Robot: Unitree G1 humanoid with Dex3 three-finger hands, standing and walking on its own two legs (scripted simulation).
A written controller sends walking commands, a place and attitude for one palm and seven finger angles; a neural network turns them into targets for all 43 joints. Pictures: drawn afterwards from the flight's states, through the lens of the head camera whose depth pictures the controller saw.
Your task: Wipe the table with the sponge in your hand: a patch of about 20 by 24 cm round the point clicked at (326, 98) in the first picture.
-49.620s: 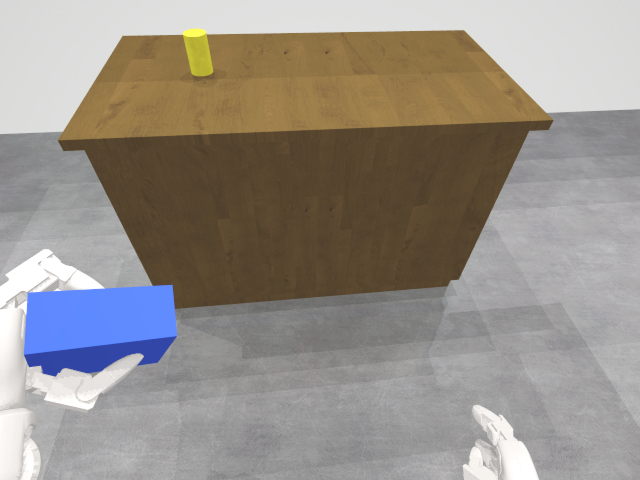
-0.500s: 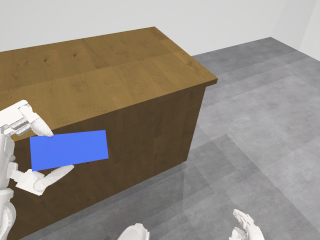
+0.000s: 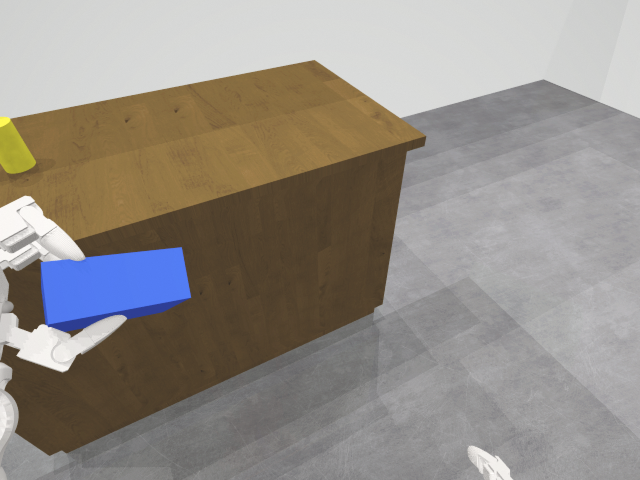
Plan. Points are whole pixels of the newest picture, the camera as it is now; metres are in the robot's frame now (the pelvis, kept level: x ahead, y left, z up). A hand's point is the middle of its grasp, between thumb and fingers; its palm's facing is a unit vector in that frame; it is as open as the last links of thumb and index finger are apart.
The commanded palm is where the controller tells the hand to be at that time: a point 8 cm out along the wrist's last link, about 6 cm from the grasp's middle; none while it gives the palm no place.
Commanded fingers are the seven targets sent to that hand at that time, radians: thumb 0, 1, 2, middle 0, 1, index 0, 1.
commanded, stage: stop stepping back and stand still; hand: left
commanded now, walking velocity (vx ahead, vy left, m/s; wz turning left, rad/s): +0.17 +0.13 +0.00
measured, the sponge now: (132, 288) +0.25 +0.20 +0.19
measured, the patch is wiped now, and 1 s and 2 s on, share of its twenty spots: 1.00 1.00 1.00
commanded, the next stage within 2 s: stand and wait in 0.28 s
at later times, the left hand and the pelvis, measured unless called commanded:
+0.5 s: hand (79, 329) +0.19 +0.21 +0.21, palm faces +0.41 -0.83 -0.37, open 9.1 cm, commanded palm +0.14 +0.26 +0.24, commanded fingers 0.00 0.10 1.30 -1.20 -1.60 -1.20 -1.60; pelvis -0.02 -0.03 +0.01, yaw +0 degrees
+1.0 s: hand (49, 304) +0.21 +0.25 +0.21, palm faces +0.38 -0.85 -0.36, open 9.1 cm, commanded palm +0.16 +0.30 +0.24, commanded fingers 0.00 0.10 1.30 -1.20 -1.60 -1.20 -1.60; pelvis +0.00 +0.02 +0.02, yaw +0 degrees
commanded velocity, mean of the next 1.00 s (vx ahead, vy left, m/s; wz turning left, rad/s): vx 0.03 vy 0.03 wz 0.00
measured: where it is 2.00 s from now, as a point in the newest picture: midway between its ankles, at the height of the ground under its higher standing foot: outside the picture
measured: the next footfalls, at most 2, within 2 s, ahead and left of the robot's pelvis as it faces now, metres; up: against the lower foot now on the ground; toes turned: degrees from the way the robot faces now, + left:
left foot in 0.22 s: +0.04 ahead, +0.14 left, +0.00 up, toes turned +0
left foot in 0.64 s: +0.05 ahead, +0.13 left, +0.00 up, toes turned +0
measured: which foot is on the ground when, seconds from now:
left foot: up 0.00-0.20, down 0.22-0.40, up 0.42-0.62, down 0.64-1.00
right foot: down 0.00-1.00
